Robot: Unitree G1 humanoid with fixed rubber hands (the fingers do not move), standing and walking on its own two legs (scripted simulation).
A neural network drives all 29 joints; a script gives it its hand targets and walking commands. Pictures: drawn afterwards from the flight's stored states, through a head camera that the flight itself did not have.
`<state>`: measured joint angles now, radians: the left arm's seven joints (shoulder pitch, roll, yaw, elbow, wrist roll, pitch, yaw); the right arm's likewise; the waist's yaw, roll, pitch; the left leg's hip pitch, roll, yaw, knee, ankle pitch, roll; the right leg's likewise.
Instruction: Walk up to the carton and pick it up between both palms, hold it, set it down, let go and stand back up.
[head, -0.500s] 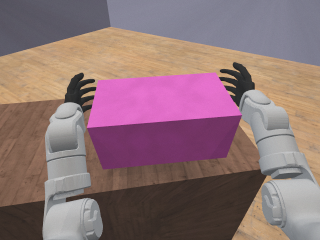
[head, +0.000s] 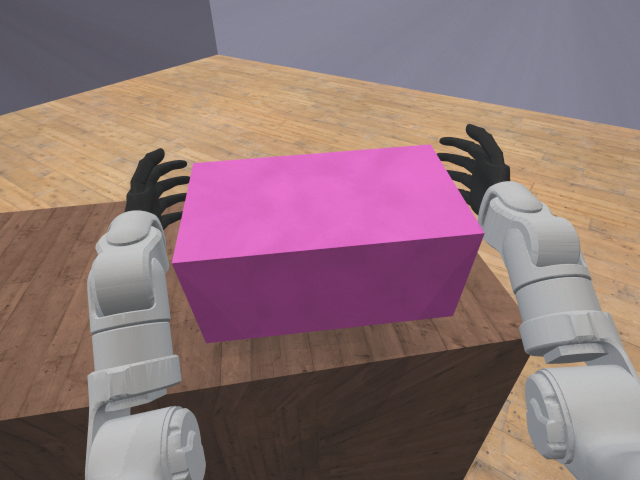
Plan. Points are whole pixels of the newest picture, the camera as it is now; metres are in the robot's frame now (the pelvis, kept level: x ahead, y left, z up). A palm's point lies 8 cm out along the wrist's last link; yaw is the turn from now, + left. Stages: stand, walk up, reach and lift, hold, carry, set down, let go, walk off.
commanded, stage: hold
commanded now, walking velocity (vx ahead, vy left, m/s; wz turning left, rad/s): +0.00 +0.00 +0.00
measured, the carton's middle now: (323, 239) +0.36 +0.00 +0.18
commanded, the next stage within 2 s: none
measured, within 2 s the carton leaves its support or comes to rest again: neither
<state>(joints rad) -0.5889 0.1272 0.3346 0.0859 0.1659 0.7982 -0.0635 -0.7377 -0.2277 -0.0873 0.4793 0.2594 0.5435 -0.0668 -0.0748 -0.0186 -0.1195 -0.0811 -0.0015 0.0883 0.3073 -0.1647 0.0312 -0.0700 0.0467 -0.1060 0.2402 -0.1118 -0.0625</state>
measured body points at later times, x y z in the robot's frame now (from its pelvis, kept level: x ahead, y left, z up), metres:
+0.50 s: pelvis -0.01 +0.00 +0.00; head -0.08 +0.02 +0.44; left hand +0.36 +0.21 +0.23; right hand +0.37 -0.19 +0.24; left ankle +0.01 +0.09 -0.75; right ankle +0.02 -0.07 -0.75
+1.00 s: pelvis -0.01 +0.00 +0.00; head -0.08 +0.02 +0.44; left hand +0.36 +0.21 +0.23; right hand +0.37 -0.19 +0.24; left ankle +0.01 +0.09 -0.75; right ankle +0.02 -0.07 -0.75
